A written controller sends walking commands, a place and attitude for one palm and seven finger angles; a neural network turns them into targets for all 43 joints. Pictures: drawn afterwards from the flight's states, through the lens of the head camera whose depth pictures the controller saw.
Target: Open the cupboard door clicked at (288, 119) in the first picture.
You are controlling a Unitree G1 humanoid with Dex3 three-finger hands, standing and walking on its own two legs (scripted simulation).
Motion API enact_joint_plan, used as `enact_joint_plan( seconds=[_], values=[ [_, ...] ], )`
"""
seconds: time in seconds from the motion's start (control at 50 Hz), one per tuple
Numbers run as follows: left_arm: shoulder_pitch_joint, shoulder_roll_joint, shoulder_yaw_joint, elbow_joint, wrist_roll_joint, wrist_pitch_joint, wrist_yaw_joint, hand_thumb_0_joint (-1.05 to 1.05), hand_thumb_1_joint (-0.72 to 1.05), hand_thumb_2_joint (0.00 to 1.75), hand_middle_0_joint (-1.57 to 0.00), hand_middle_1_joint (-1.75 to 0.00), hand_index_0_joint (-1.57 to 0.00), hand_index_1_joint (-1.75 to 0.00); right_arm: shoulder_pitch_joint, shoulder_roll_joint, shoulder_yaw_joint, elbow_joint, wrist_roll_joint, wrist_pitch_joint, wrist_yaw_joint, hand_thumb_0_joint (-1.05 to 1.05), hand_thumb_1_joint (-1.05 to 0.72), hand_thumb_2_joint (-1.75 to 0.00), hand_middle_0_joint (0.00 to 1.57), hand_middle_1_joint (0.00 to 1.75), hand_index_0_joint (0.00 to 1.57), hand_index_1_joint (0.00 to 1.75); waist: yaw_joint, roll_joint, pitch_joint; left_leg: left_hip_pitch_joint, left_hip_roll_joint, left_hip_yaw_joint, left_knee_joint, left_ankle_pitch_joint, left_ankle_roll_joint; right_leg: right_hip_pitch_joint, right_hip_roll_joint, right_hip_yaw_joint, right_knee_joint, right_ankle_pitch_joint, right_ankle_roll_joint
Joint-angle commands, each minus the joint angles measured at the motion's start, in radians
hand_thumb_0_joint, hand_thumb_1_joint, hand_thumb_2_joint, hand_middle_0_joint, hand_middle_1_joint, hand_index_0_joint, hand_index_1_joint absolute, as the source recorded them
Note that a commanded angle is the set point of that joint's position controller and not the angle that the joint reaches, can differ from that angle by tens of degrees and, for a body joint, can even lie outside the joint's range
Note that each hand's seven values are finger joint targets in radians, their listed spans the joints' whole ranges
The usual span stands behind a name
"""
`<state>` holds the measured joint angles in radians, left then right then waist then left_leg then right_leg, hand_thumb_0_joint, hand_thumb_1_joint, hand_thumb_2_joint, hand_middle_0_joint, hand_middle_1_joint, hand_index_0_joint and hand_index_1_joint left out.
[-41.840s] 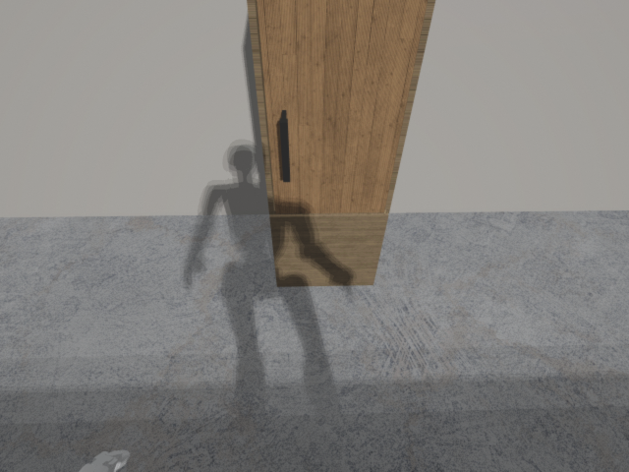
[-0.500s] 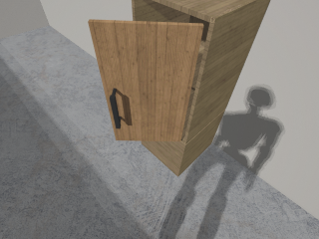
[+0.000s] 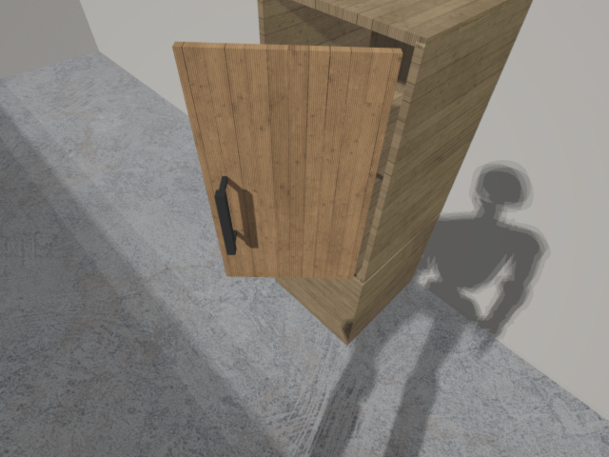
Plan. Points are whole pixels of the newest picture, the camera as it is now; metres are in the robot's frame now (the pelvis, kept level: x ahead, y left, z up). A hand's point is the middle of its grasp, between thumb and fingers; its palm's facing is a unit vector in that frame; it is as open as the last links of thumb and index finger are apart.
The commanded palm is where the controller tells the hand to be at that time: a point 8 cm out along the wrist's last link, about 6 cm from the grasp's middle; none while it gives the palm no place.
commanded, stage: raise the hand with hooked fingers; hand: left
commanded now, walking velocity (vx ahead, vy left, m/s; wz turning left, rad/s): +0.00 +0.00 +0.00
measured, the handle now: (228, 217) +0.57 +0.19 -0.09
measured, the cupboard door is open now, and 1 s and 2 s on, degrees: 45 45 45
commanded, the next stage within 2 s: none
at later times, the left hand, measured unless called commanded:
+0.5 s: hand (195, 443) +0.16 +0.15 -0.08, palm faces +0.04 -1.00 +0.01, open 8.5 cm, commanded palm +0.12 +0.23 -0.07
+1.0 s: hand (157, 400) +0.20 +0.22 -0.06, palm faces +0.12 -0.99 -0.06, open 11.5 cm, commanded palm +0.17 +0.26 -0.07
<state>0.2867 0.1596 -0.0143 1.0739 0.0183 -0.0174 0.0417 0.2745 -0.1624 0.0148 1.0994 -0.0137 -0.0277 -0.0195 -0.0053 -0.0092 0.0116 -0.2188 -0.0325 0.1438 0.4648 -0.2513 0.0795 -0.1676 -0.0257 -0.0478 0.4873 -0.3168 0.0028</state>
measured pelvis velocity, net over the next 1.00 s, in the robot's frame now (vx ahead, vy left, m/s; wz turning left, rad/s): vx -0.02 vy -0.04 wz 0.07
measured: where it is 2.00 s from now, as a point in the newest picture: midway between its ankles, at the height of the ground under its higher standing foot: outside the picture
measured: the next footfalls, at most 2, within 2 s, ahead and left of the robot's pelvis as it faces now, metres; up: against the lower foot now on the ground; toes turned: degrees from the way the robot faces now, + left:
none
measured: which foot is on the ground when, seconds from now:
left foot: down 0.00-1.00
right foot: down 0.00-1.00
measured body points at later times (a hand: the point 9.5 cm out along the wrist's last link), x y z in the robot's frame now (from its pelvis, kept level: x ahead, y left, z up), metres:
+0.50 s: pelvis -0.03 -0.04 -0.08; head +0.01 -0.01 +0.36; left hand +0.15 +0.21 -0.07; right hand +0.20 -0.28 -0.12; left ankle +0.00 +0.06 -0.74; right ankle +0.00 -0.11 -0.74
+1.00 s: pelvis -0.02 -0.04 -0.10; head +0.07 -0.03 +0.34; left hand +0.19 +0.27 -0.06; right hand +0.14 -0.28 -0.20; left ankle +0.00 +0.06 -0.74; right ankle +0.00 -0.11 -0.74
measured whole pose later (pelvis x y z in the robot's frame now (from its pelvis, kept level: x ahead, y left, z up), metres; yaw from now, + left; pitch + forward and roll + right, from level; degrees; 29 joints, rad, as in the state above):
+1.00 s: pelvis -0.02 -0.04 -0.10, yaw +4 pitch +19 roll -1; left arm 0.26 0.28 0.35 0.18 -0.36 -0.43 -0.39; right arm 0.26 -0.23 -0.02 0.60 0.03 -0.19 -0.04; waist -0.02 0.02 -0.15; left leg -1.03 0.03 0.04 1.21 -0.52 0.03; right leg -0.98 0.04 -0.12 1.18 -0.54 -0.08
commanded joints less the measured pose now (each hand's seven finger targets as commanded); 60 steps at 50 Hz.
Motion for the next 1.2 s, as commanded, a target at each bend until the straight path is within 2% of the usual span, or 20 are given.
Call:
enact_joint_plan(
  seconds=[0.0,0.06,0.08,0.1,0.12,0.14,0.16,0.2,0.24,0.32,0.38,0.44,0.56,0.66,0.72,0.8,0.88,0.98,1.04,1.18],
  values=[
    [0.077,0.102,0.015,-0.018,-0.007,-0.015,0.007,0.00,0.90,0.90,-0.20,-0.30,-0.20,-0.30,0.041,-0.105,-0.016,-0.022,-0.001,-0.020,-0.009,0.00,-0.90,-0.90,0.20,0.30,0.20,0.30,0.007,0.015,0.002,0.063,0.150,-0.169,-0.086,0.259,-0.018,-0.028,-0.084,0.094,-0.074,0.222,-0.044],
    [0.069,0.107,0.017,-0.018,-0.004,-0.012,0.007,0.00,0.90,0.90,-0.20,-0.30,-0.20,-0.30,0.031,-0.112,-0.017,-0.017,0.000,-0.018,-0.010,0.00,-0.90,-0.90,0.20,0.30,0.20,0.30,0.006,0.015,0.012,0.061,0.152,-0.171,-0.086,0.269,-0.018,-0.024,-0.083,0.090,-0.080,0.224,-0.042],
    [0.120,0.098,0.011,0.002,0.008,-0.017,0.042,0.00,0.90,0.90,-0.20,-0.30,-0.20,-0.30,-0.013,-0.133,-0.018,-0.089,0.012,-0.012,-0.007,0.00,-0.90,-0.90,0.20,0.30,0.20,0.30,0.017,-0.009,0.061,0.019,0.183,-0.172,0.083,0.486,-0.042,-0.084,-0.111,0.123,-0.087,0.416,-0.023],
    [-0.601,0.370,0.193,-1.543,-0.176,-0.207,0.044,0.00,0.88,0.89,-0.20,-0.32,-0.20,-0.32,0.031,-0.299,-0.069,-0.436,0.059,-0.147,-0.030,0.00,-0.90,-0.90,0.20,0.30,0.20,0.30,-0.101,0.181,-0.449,0.322,0.092,-0.240,-0.005,0.548,-0.096,-0.097,-0.005,0.007,0.015,0.392,-0.034],
    [-0.165,0.276,0.136,-1.315,-0.102,-0.160,0.067,0.00,0.85,0.88,-0.20,-0.33,-0.20,-0.33,-0.048,-0.205,-0.018,-0.374,0.050,-0.250,-0.053,0.00,-0.90,-0.90,0.20,0.30,0.20,0.30,-0.007,0.362,-0.432,0.459,0.161,-0.263,-0.085,0.680,-0.117,-0.185,0.016,0.012,0.157,0.117,-0.044],
    [-0.115,0.211,0.099,-1.203,-0.105,-0.106,0.111,0.00,0.83,0.87,-0.21,-0.34,-0.21,-0.34,-0.053,-0.185,-0.035,-0.296,0.048,-0.272,-0.061,0.00,-0.90,-0.90,0.20,0.30,0.20,0.30,-0.016,0.306,-0.352,0.319,0.143,-0.252,-0.106,0.561,-0.156,-0.236,0.015,0.000,0.197,-0.009,-0.033],
    [0.180,-0.072,-0.055,-0.962,-0.143,-0.015,0.097,0.00,0.81,0.86,-0.21,-0.36,-0.21,-0.36,-0.007,-0.147,-0.041,-0.289,0.058,-0.263,-0.045,0.00,-0.90,-0.90,0.20,0.30,0.20,0.30,-0.044,0.213,-0.176,0.241,0.140,-0.256,-0.122,0.470,-0.132,-0.307,0.014,-0.010,0.204,-0.056,-0.022],
    [-0.022,0.003,-0.008,-1.113,-0.167,-0.089,0.058,0.00,0.76,0.84,-0.21,-0.39,-0.21,-0.39,-0.046,-0.218,-0.068,-0.402,0.045,-0.276,-0.029,0.00,-0.90,-0.90,0.20,0.30,0.20,0.30,-0.062,0.081,-0.035,0.051,0.116,-0.257,-0.037,0.181,-0.106,-0.341,0.015,-0.028,0.136,-0.059,-0.023],
    [0.105,0.013,0.056,-0.894,-0.167,-0.181,-0.004,0.00,0.71,0.82,-0.21,-0.42,-0.21,-0.42,-0.050,-0.235,-0.076,-0.460,0.030,-0.269,-0.019,0.00,-0.90,-0.90,0.20,0.30,0.20,0.30,-0.044,-0.095,0.019,-0.146,0.061,-0.230,0.103,0.000,-0.090,-0.394,0.026,-0.056,0.086,-0.027,-0.032],
    [0.265,0.016,0.144,-0.807,-0.262,-0.472,-0.224,0.00,0.62,0.78,-0.22,-0.48,-0.22,-0.48,-0.141,-0.230,-0.096,-0.569,0.017,-0.259,0.004,0.00,-0.90,-0.90,0.20,0.30,0.20,0.30,0.042,-0.355,-0.089,-0.486,0.017,-0.164,0.338,-0.110,-0.089,-0.528,0.029,-0.016,0.271,-0.169,-0.036],
    [0.244,0.128,0.239,-0.799,-0.279,-0.629,-0.382,0.00,0.55,0.75,-0.22,-0.53,-0.22,-0.53,-0.176,-0.235,-0.115,-0.653,0.026,-0.255,0.036,0.00,-0.90,-0.90,0.20,0.30,0.20,0.30,0.069,-0.086,-0.173,-0.571,-0.002,-0.139,0.471,-0.088,-0.096,-0.567,0.017,0.043,0.408,-0.110,-0.059],
    [0.124,0.244,0.332,-0.927,-0.288,-0.625,-0.393,0.00,0.48,0.72,-0.23,-0.57,-0.23,-0.57,-0.178,-0.233,-0.114,-0.713,0.028,-0.231,0.034,0.00,-0.90,-0.90,0.20,0.30,0.20,0.30,0.090,0.063,-0.282,-0.653,-0.001,-0.130,0.549,-0.132,-0.078,-0.608,0.022,0.095,0.491,-0.154,-0.060],
    [-0.160,0.280,0.321,-1.406,-0.347,-0.725,-0.342,0.00,0.34,0.66,-0.24,-0.66,-0.24,-0.66,-0.126,-0.196,-0.089,-0.717,0.023,-0.241,-0.019,0.00,-0.90,-0.90,0.20,0.30,0.20,0.30,-0.012,0.165,-0.471,-0.636,0.037,-0.166,0.696,-0.100,-0.037,-0.630,0.033,0.189,0.477,-0.173,-0.038],
    [-0.126,0.252,0.233,-1.179,-0.360,-0.647,-0.469,0.00,0.22,0.61,-0.25,-0.74,-0.25,-0.74,-0.099,-0.225,-0.064,-0.635,0.040,-0.262,-0.050,0.00,-0.90,-0.90,0.20,0.30,0.20,0.30,-0.089,0.065,-0.352,-0.766,0.051,-0.183,0.768,-0.137,-0.028,-0.675,0.025,0.207,0.448,-0.175,0.000],
    [-0.097,0.302,0.307,-0.989,-0.375,-0.468,-0.540,0.00,0.15,0.58,-0.25,-0.78,-0.25,-0.78,-0.103,-0.237,-0.062,-0.642,0.066,-0.246,-0.064,0.00,-0.90,-0.90,0.20,0.30,0.20,0.30,-0.051,-0.028,-0.367,-0.828,0.044,-0.177,0.743,-0.148,-0.027,-0.594,0.007,0.224,0.407,-0.216,0.014],
    [-0.035,0.383,0.482,-1.006,-0.433,-0.319,-0.543,0.00,0.06,0.54,-0.26,-0.84,-0.26,-0.84,-0.120,-0.224,-0.062,-0.695,0.066,-0.213,-0.056,0.00,-0.90,-0.90,0.20,0.30,0.20,0.30,0.045,-0.042,-0.526,-0.801,0.032,-0.186,0.708,-0.026,-0.040,-0.365,-0.040,0.257,0.425,0.075,0.055],
    [0.000,0.346,0.532,-1.112,-0.437,-0.430,-0.436,0.00,-0.03,0.50,-0.27,-0.90,-0.27,-0.90,-0.100,-0.177,-0.073,-0.676,0.048,-0.222,-0.031,0.00,-0.90,-0.90,0.20,0.30,0.20,0.30,0.073,0.017,-0.561,-0.733,0.043,-0.183,0.658,0.063,-0.055,-0.350,-0.015,0.193,0.502,0.294,0.036],
    [-0.077,0.259,0.395,-0.969,-0.376,-0.548,-0.436,0.00,-0.15,0.45,-0.27,-0.98,-0.27,-0.98,-0.073,-0.212,-0.087,-0.622,0.040,-0.227,-0.019,0.00,-0.90,-0.90,0.20,0.30,0.20,0.30,-0.019,-0.025,-0.393,-0.750,0.045,-0.187,0.675,-0.010,-0.045,-0.602,0.025,0.120,0.532,0.077,0.012],
    [-0.144,0.269,0.355,-0.927,-0.385,-0.552,-0.503,0.00,-0.22,0.42,-0.28,-1.02,-0.28,-1.02,-0.056,-0.247,-0.089,-0.639,0.051,-0.231,-0.029,0.00,-0.90,-0.90,0.20,0.30,0.20,0.30,-0.034,-0.014,-0.372,-0.734,0.043,-0.187,0.676,-0.065,-0.036,-0.687,0.041,0.102,0.529,-0.080,-0.010],
    [-0.154,0.414,0.489,-1.124,-0.422,-0.559,-0.489,0.00,-0.38,0.35,-0.29,-1.12,-0.29,-1.12,-0.049,-0.258,-0.083,-0.676,0.049,-0.243,-0.036,0.00,-0.90,-0.90,0.20,0.30,0.20,0.30,0.039,0.164,-0.555,-0.487,0.054,-0.228,0.579,0.088,-0.063,-0.685,0.061,0.007,0.578,0.001,-0.044]
  ],
)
